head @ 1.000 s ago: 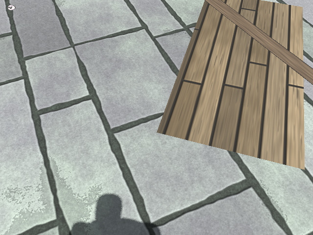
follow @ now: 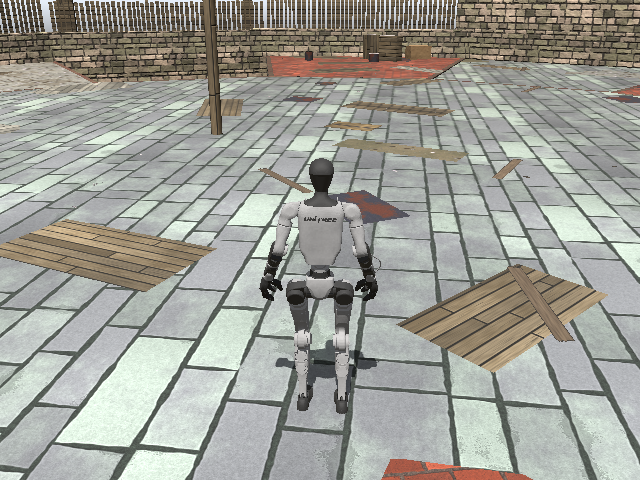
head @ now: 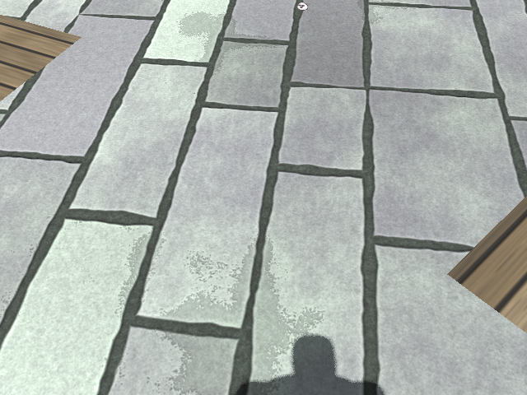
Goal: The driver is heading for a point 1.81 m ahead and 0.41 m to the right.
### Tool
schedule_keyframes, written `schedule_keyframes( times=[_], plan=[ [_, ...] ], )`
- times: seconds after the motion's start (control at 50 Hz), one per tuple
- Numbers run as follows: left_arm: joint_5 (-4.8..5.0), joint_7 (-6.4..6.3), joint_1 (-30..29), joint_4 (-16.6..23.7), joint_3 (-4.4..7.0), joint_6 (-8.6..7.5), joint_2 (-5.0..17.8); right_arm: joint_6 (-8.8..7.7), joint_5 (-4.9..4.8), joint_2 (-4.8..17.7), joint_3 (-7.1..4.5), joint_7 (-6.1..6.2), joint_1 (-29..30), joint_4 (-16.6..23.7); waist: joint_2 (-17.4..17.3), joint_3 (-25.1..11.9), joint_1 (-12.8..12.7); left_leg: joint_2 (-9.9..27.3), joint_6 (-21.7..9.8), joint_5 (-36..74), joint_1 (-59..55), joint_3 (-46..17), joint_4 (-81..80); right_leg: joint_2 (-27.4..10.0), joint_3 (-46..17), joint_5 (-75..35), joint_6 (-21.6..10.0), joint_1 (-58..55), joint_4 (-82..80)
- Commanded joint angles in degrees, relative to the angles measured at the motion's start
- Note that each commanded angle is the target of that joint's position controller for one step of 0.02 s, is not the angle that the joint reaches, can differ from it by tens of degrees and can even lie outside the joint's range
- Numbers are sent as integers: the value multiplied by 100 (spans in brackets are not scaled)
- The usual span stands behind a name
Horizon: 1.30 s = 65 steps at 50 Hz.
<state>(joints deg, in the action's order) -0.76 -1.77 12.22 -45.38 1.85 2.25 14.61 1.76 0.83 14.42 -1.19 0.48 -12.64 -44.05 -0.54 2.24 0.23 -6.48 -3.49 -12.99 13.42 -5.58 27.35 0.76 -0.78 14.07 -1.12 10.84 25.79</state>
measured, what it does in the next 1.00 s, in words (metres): walks ahead: right foot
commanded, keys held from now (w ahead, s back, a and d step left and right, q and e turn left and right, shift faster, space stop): no key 0.24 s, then w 0.76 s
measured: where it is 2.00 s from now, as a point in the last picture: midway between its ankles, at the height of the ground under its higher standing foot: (287, 279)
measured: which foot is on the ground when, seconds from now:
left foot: down 0.00-1.00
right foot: down 0.00-0.52, up 0.54-0.98, down 1.00-1.00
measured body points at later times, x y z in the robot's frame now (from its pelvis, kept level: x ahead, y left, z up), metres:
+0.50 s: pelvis +0.04 +0.00 +0.01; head +0.03 +0.02 +0.46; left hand +0.06 +0.27 -0.14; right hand +0.09 -0.27 -0.12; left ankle +0.04 +0.10 -0.73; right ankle -0.01 -0.11 -0.74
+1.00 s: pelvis +0.27 +0.00 -0.02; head +0.31 +0.00 +0.43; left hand +0.48 +0.22 -0.12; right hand +0.17 -0.24 -0.16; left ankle +0.06 +0.10 -0.73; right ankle +0.40 -0.07 -0.74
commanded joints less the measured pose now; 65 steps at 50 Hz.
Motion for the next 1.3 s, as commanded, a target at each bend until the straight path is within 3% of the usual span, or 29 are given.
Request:
schedule_keyframes(
  times=[0.02, 0.06, 0.12, 0.24, 0.3, 0.34, 0.36, 0.4, 0.46, 0.5, 0.52, 0.54, 0.56, 0.58, 0.62, 0.66, 0.72, 0.8, 0.88, 0.94, 0.98, 1.0, 1.02, 1.04, 1.06, 1.08, 1.12, 1.18, 1.3],
  plan=[
    [-36, -25, -161, 271, 107, -196, 975, -78, -70, 434, -79, 30, -303, 208, 904, -305, 309, 363, 30, -397, 156, -294, -216, -1691, -1586, -1929, -720, -305, -1000],
    [-9, 70, -449, 268, -6, -239, 564, -40, 29, 570, -82, 24, -185, -23, 825, -221, 237, 540, 52, 127, -530, -365, -568, -1174, -1100, -1095, -519, 125, -939],
    [29, 21, -153, 67, 9, -243, 670, -93, 15, 691, -113, -14, -72, -194, 672, -111, 64, 717, 69, 869, -409, -520, -648, -712, -772, -673, -243, -119, -890],
    [21, 24, -69, -247, -23, -244, 566, -138, -19, 533, -46, 69, -109, -689, 119, -67, -14, 779, 132, 785, -254, -584, -906, -670, -713, -589, -298, -341, -820],
    [-4, 51, 124, -442, 79, -188, 828, -111, 35, 584, -71, 57, -147, -843, 395, 11, -106, 388, -3, -1025, 182, -222, -365, -660, -1036, 1936, -528, -267, -1110],
    [-7, 65, 404, -570, 165, -146, 1011, -129, 111, 512, -64, -10, 45, -754, 771, 423, -210, 237, -27, -1363, 926, 297, 488, -1304, -1949, 3288, -998, -178, -1727],
    [-1, 65, 412, -611, 200, -158, 1022, -168, 145, 462, -47, -41, 109, -710, 812, 621, -190, 417, -8, -1109, 1129, 478, 914, -1657, -2298, 3374, -1200, -64, -1965],
    [-42, 100, 361, -625, 214, -246, 923, -267, 129, 520, -65, -88, 149, -671, 609, 615, -131, 679, 11, -1116, 1279, 484, 1356, -1811, -2362, 2781, -1304, -87, -2086],
    [7, 164, 167, -649, 260, -369, 948, -401, 69, 484, -75, -154, -27, -729, 608, 467, 44, 657, -63, -869, 553, 740, 691, -1390, -1572, 1897, -1094, 106, -1875],
    [42, 193, 17, -654, 282, -379, 937, -452, 54, 397, -92, -130, -645, -996, 497, 362, 337, 380, -114, -309, -846, 1034, -235, -987, -1019, 1845, -918, 868, -1329],
    [7, 199, -15, -635, 249, -398, 794, -484, 72, 510, -140, -90, -1117, -1170, 219, 278, 504, 441, -160, -516, -1631, 751, -509, -754, -779, 1880, -805, 1448, -730],
    [-35, 228, -226, -479, 132, -441, 397, -537, 133, 856, -222, -25, -1752, -1296, -777, 137, 770, 1556, -353, -1718, -2221, -870, -1411, -253, -146, 1640, -577, 2142, 806],
    [-17, 264, -338, -250, 71, -486, 204, -531, 89, 1402, -360, -37, -2240, -1419, -1732, 179, 827, 2750, -964, -3208, -2341, -3195, -2324, 374, 373, 1846, -485, 3175, 2209],
    [-118, 263, -408, -293, 167, -485, 644, -514, 112, 1117, -302, -33, -1836, -1374, -710, 565, 538, 2829, -1111, -3133, -1860, -3113, -2231, -23, -153, 1531, -571, 3297, 3055],
    [-54, 375, -130, -493, 147, -552, 534, -593, 76, 796, -213, -59, -1073, -1118, -256, 520, 103, 2278, -826, -1990, -1551, -2024, -2205, -364, -242, 557, -539, 3059, 3224],
    [-150, 432, -132, -577, 140, -533, 505, -681, 29, 600, -138, -38, -1058, -1149, -237, 316, 55, 1907, -633, -552, -1647, -1171, -2230, -482, -25, 4, -368, 2878, 3215],
    [-166, 451, -499, -446, 103, -460, 380, -733, -21, 512, -94, -32, -1535, -1412, -338, 288, 118, 1785, -699, 1225, -1795, -545, -2076, -502, 238, -305, -130, 3114, 3195],
    [-122, 448, -1395, -69, 7, -435, 225, -705, 5, 456, -51, -9, -1718, -1558, -387, 504, 263, 1608, -732, 2265, -1561, -62, -2055, -407, 559, -674, 28, 3084, 2229],
    [-56, 418, -1818, 162, -47, -444, 199, -712, 21, 539, -60, 15, -1782, -1683, -532, 605, 298, 1717, -714, 2940, -1540, 118, -2037, -223, 727, -966, -182, 2396, 1108],
    [-57, 319, -1203, 41, 42, -492, 386, -724, 11, 662, -93, 43, -1496, -1694, -530, 269, -97, 1826, -546, 4870, -1805, 313, -1251, 71, 774, -733, -518, 1395, 766],
    [-70, 215, 469, -517, 194, -573, 612, -668, 14, 749, -128, 51, -1297, -1664, -384, -611, -808, 1617, -359, 5322, -1594, 543, 700, 284, 765, -772, -746, -390, 280],
    [-198, 136, 1383, -735, 314, -608, 972, -664, -6, 585, -79, 28, -1371, -1559, 7, -1193, -1063, 1350, -295, 3519, -509, 671, 2286, -678, -276, 44, -971, -1785, 158],
    [-311, 144, 1590, -756, 431, -600, 1495, -649, -145, -163, 40, -47, -2094, -1471, 1344, -1845, -583, 251, -59, -1127, 1508, 819, 4543, -2416, -3320, 810, -1737, -3129, -434],
    [-32, 214, 1192, -743, 419, -543, 1264, -649, -15, 462, -121, -38, -1762, -1505, 718, -1669, -594, 293, -196, -1409, 2019, 66, 5115, -2308, -4144, 1371, -1795, -2631, -1151],
    [29, 221, 480, -631, 334, -555, 925, -665, 1, 553, -172, -51, -1228, -1310, 524, -692, -303, 668, -248, -835, 2277, 123, 5019, -2149, -3113, 1431, -1630, -1748, -1250],
    [16, 249, 192, -607, 245, -613, 547, -702, 16, 476, -154, -74, -908, -1238, 178, -263, -225, 880, -260, -448, 2119, 173, 4686, -1899, -2446, 792, -1506, -996, -1460],
    [-8, 223, 154, -768, 134, -708, 211, -595, 113, 260, -140, -128, -912, -1253, 208, -18, 116, 1128, -196, -227, 1529, 192, 4148, -1415, -1489, -234, -1174, -148, -1670],
    [9, 219, 594, -1004, 133, -845, 280, -444, 150, 76, -125, -197, -817, -1221, 267, 23, 218, 1191, -45, -154, 1526, 363, 3730, -1307, -956, -1141, -1228, 19, -1797],
    [39, 203, 1231, -1207, 97, -833, 328, -406, 97, 82, -89, -254, 744, -674, 252, 361, -84, 1260, 226, 1074, 2361, 773, 2069, -981, -320, -1880, -1017, -412, -2008]
  ],
)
